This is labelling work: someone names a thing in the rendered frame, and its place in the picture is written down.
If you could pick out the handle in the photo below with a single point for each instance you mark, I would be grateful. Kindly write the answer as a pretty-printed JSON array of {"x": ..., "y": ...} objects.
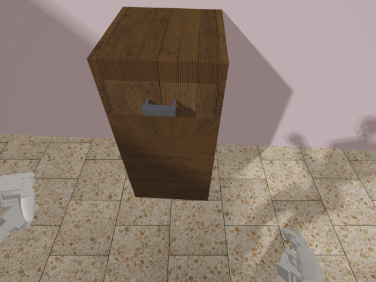
[{"x": 158, "y": 110}]

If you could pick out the left robot hand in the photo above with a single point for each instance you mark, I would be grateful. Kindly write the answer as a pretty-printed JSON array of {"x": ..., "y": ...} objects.
[{"x": 18, "y": 197}]

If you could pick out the drawer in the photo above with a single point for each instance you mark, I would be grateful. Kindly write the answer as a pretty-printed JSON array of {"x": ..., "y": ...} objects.
[{"x": 192, "y": 99}]

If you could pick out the right robot hand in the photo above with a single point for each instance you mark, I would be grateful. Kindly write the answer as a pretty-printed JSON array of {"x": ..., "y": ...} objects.
[{"x": 304, "y": 263}]

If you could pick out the cabinet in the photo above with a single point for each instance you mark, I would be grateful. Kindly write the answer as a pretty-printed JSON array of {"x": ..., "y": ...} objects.
[{"x": 165, "y": 157}]

